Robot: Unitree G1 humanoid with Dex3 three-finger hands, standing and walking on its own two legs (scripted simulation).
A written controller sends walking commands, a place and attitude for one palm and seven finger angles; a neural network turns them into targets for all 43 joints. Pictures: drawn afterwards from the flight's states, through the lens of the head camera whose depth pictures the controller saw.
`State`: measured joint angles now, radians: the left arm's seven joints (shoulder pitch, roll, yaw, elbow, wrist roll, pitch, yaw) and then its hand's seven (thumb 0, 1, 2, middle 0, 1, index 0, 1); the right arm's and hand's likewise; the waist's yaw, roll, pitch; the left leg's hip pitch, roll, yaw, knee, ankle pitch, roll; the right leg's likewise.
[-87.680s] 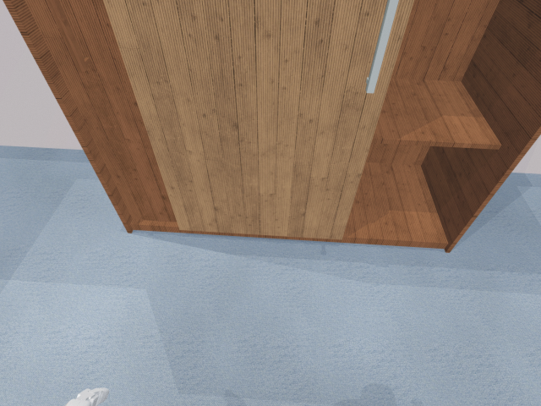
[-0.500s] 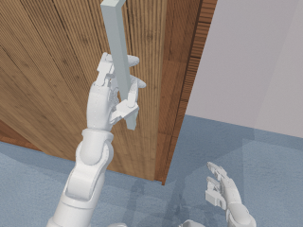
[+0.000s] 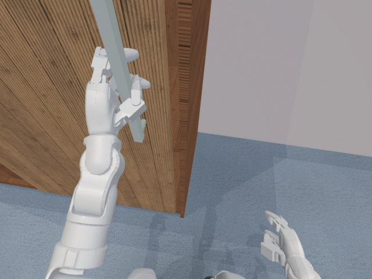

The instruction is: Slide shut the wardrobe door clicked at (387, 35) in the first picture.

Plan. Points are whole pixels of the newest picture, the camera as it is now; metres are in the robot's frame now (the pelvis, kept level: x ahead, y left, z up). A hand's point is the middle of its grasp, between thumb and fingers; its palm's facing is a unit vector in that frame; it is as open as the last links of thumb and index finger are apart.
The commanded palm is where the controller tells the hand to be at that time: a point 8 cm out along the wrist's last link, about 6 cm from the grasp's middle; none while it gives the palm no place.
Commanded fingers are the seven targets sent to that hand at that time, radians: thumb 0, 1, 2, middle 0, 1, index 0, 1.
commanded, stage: step sideways, sliding the door along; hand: left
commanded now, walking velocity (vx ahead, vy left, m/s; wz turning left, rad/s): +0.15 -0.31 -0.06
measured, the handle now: (128, 80) +0.40 +0.16 +0.19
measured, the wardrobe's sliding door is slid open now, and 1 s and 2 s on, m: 0.02 0.01 0.01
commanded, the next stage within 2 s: stop walking and hold the door there in 0.10 s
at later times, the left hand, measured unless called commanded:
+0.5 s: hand (145, 102) +0.36 +0.12 +0.19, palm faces +0.29 -0.94 -0.18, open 5.8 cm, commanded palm +0.32 +0.15 +0.18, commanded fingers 0.00 0.90 0.90 -0.45 -1.40 -0.45 -1.40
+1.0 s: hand (143, 103) +0.36 +0.12 +0.19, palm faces +0.25 -0.95 -0.21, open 5.8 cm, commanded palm +0.32 +0.16 +0.18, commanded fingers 0.00 0.90 0.90 -0.45 -1.40 -0.45 -1.40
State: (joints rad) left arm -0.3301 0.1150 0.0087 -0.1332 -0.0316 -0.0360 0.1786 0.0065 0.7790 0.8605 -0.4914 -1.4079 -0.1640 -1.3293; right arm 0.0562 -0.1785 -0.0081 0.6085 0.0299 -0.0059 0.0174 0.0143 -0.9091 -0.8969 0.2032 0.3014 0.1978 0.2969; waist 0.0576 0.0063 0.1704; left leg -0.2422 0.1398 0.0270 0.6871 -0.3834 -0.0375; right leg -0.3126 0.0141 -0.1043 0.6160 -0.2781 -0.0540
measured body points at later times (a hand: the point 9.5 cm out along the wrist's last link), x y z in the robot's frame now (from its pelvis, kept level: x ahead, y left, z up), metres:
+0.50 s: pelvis -0.03 -0.08 +0.02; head -0.02 -0.09 +0.47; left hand +0.34 +0.17 +0.20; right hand +0.12 -0.35 -0.07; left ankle +0.00 +0.02 -0.73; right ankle +0.00 -0.17 -0.72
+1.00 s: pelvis -0.01 -0.06 +0.02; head -0.03 -0.07 +0.47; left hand +0.34 +0.17 +0.20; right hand +0.10 -0.32 -0.08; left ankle +0.00 +0.02 -0.72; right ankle +0.00 -0.17 -0.72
